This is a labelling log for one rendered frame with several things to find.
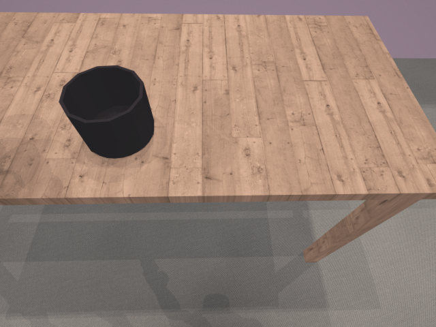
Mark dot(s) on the pot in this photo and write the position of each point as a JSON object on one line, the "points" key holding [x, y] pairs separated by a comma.
{"points": [[109, 108]]}

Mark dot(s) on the table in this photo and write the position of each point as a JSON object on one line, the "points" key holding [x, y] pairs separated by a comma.
{"points": [[246, 108]]}

